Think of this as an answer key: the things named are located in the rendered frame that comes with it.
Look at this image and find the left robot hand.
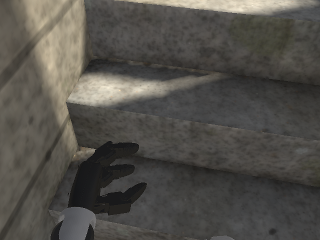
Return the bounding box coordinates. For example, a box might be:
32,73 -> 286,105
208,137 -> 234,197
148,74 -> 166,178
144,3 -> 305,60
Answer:
67,141 -> 147,216

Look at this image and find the left robot forearm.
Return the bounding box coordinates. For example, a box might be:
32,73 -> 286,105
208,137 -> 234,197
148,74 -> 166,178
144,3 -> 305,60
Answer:
50,207 -> 96,240

